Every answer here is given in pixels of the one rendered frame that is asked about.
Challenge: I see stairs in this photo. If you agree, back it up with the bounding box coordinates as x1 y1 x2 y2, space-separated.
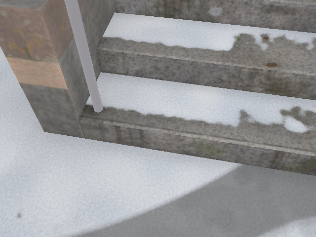
78 0 316 176

